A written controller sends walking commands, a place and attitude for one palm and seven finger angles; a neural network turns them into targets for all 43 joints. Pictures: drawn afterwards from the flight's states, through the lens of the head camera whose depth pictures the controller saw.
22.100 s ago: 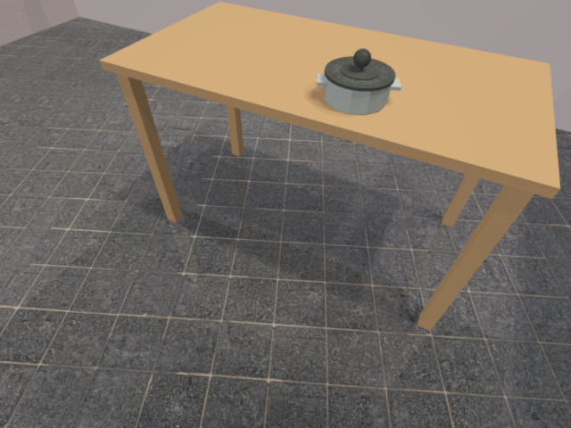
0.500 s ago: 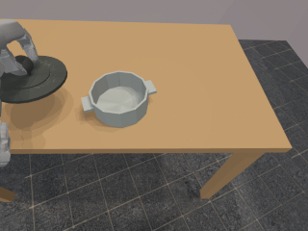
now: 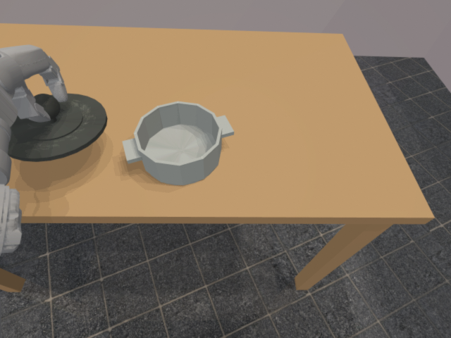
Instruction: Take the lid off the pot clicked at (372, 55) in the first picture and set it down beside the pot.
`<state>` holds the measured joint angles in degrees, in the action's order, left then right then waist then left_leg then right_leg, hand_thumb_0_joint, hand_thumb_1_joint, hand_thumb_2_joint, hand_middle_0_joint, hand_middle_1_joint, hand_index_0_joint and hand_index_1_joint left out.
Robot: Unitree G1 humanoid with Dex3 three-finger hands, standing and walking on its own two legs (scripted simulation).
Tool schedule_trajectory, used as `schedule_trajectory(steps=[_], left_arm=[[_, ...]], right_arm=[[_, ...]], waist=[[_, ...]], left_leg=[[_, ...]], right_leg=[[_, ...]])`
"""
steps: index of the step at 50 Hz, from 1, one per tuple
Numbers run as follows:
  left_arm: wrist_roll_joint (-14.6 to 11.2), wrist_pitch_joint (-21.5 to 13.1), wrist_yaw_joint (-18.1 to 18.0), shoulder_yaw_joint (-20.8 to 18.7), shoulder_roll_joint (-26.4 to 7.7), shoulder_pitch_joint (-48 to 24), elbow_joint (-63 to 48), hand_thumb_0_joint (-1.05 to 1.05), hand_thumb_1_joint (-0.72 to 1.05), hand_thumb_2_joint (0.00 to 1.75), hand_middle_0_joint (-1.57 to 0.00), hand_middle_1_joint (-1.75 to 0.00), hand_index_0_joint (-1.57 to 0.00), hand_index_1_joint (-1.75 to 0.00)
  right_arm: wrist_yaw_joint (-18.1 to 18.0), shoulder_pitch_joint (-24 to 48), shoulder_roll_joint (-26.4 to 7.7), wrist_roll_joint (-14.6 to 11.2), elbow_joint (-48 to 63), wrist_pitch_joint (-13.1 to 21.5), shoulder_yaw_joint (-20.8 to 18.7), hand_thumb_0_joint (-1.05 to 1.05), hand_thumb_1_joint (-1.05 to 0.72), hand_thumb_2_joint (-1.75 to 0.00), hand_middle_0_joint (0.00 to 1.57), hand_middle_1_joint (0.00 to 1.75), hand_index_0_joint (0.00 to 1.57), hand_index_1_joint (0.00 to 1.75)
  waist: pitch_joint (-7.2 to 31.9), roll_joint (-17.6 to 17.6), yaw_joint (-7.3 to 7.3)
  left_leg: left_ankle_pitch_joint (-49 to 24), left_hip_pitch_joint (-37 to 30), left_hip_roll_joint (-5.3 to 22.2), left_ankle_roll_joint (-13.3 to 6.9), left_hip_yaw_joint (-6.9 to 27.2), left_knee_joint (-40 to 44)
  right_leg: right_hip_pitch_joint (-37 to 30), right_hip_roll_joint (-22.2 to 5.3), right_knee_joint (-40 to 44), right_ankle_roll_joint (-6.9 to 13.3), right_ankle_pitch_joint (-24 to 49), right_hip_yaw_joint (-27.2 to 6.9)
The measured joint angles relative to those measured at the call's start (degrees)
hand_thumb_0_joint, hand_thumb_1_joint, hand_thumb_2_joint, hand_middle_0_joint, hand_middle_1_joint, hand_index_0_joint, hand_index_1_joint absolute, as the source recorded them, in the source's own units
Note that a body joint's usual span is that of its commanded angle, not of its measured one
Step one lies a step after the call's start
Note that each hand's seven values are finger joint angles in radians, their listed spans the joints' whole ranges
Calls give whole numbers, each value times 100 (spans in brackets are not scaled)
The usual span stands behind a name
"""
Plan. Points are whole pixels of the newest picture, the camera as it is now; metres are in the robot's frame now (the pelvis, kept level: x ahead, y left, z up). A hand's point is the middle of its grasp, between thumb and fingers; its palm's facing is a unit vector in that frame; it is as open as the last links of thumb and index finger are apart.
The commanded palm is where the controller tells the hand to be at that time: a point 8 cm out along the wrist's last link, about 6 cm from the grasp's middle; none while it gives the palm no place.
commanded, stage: lower the lid onto the table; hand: left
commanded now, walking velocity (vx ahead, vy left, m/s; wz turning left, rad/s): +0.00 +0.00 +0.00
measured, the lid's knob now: (45, 106) +0.49 +0.30 +0.13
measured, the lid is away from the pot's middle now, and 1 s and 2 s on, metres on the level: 0.23 0.24 0.24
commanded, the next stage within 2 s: open the fingers wide in 1.74 s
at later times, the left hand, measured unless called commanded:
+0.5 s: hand (36, 119) +0.46 +0.30 +0.13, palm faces -0.45 -0.14 -0.88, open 7.4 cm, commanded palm +0.50 +0.31 +0.20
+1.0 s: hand (45, 129) +0.47 +0.31 +0.10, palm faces -0.48 -0.13 -0.87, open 7.4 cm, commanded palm +0.51 +0.32 +0.17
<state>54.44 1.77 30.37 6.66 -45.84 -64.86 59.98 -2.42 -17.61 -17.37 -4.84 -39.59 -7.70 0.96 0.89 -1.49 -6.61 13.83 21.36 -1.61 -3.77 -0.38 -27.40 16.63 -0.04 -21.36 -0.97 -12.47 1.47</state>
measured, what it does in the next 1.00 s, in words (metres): stands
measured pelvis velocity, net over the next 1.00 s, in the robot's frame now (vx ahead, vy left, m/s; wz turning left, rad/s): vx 0.00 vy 0.01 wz -0.03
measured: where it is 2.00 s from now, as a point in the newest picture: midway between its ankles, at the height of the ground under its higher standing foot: outside the picture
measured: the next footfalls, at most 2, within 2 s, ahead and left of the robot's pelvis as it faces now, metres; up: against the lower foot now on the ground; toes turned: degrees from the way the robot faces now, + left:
none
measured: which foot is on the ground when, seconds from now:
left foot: down 0.00-1.00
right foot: down 0.00-1.00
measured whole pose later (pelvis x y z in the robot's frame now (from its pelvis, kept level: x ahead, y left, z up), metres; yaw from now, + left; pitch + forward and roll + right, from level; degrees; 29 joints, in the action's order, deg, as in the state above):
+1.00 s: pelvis +0.00 +0.01 -0.01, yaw -2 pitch +11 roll -3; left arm 56.0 -5.8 26.5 3.3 -48.0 -61.3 66.2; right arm -4.1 -19.9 -16.9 -5.0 -40.2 -8.1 1.6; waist 2.3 -0.7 -8.9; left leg 17.2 28.9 -0.8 -4.6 -1.6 -34.7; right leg 24.0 0.6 -27.3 -1.4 -14.6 0.3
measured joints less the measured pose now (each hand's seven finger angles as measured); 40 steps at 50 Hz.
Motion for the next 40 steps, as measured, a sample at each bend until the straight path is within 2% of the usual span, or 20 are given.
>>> schedule_trajectory(steps=[11, 14, 32, 36, 40], left_arm=[[46, -201, -138, -33, 7, 27, 301, -4, 28, 65, -79, -101, -68, -94], [80, -270, -157, -146, -36, 105, 284, -3, 28, 65, -79, -101, -68, -94], [3, -475, -252, -193, -232, 284, 532, -3, 29, 65, -78, -101, -67, -94], [40, -489, -267, -86, -197, 266, 555, -3, 29, 65, -78, -101, -67, -94], [79, -591, -301, -148, -149, 338, 462, -3, 29, 65, -78, -101, -67, -94]], right_arm=[[-64, 10, -21, -12, 29, 20, 41, 0, -90, -90, 21, 30, 20, 30], [-79, -34, -32, 3, 21, 16, 39, 0, -90, -90, 21, 30, 20, 30], [-160, -195, -25, -30, -114, -23, 46, 1, -90, -90, 21, 30, 20, 30], [-169, -213, -27, -37, -117, -8, 39, 0, -90, -90, 21, 30, 20, 30], [-188, -223, -26, -13, -116, -3, 29, 0, -90, -90, 21, 30, 20, 30]], waist=[[-7, 23, -77], [-10, 20, -88], [52, 79, -151], [54, 78, -153], [64, 48, -144]], left_leg=[[39, 94, 35, 5, -30, -120], [48, 117, 43, 4, -45, -141], [186, 391, 82, -19, -73, -407], [222, 474, 78, -32, -68, -485], [246, 545, 63, -53, -80, -540]], right_leg=[[106, 31, -116, 4, -21, -33], [136, 38, -137, 5, -25, -48], [385, 74, -322, -19, -104, -78], [454, 71, -377, -13, -129, -72], [526, 55, -431, -27, -150, -82]])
